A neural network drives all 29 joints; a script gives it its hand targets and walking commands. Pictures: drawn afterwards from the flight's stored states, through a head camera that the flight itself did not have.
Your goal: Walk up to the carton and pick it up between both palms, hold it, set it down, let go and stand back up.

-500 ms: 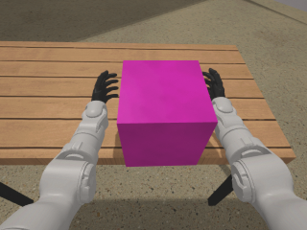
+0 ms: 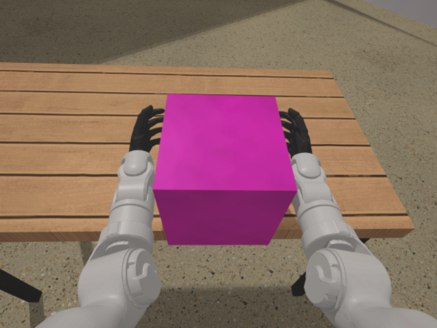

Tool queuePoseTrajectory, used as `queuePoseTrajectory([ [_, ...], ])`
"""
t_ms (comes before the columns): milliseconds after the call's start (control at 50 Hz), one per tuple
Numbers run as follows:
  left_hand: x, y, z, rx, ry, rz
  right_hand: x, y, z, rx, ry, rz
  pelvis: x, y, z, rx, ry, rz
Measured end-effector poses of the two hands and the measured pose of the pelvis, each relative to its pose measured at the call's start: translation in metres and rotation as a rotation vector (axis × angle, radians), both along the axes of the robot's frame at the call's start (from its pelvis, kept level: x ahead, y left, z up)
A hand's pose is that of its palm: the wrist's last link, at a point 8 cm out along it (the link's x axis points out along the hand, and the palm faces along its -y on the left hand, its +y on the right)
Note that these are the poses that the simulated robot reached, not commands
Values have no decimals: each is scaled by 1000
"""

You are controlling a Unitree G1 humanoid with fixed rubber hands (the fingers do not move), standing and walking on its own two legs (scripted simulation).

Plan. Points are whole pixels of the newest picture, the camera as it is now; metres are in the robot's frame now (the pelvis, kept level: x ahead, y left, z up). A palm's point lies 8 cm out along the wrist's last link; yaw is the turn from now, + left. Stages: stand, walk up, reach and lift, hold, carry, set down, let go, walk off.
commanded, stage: reach and lift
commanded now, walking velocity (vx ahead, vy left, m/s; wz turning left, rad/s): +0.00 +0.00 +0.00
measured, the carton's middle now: (220, 172) +0.38 +0.04 +0.06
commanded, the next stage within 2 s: none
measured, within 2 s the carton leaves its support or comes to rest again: leaves its support in 1.24 s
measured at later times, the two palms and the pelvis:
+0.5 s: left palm (134, 155) +0.37 +0.21 +0.10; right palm (296, 156) +0.40 -0.09 +0.11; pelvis +0.00 +0.00 +0.00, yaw +1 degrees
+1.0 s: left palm (134, 155) +0.37 +0.20 +0.10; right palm (296, 157) +0.40 -0.09 +0.11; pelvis +0.00 +0.00 +0.00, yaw +2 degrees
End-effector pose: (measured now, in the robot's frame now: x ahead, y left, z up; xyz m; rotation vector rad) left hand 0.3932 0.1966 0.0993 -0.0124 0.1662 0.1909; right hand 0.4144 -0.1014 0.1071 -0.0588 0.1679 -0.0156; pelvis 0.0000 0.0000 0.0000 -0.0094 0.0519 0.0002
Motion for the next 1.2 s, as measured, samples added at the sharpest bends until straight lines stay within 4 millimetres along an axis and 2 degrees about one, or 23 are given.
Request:
queuePoseTrajectory([
  [240, -17, 8, -1, -13, 1, -3, -14, 7, 1, -24, -19, 24, 2, 3, 0, 3, -74, 16],
  [1020, -19, 8, -1, -2, 18, -11, -18, 7, -1, -12, -25, 13, 0, 1, 1, 3, -56, 37],
  [1200, -17, 4, 4, 5, 16, -22, -21, 3, -2, -5, -32, -5, 1, 2, 1, 0, -58, 40],
])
